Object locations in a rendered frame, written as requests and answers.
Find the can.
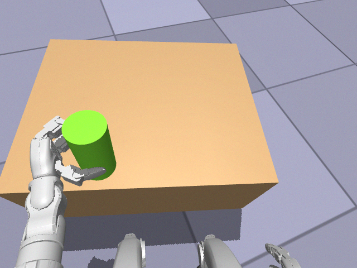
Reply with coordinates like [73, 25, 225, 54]
[61, 110, 116, 180]

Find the left robot arm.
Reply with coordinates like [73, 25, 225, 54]
[14, 175, 67, 268]

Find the left robot hand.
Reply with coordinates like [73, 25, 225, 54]
[30, 116, 107, 186]

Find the right robot hand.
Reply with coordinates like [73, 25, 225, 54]
[265, 243, 302, 268]

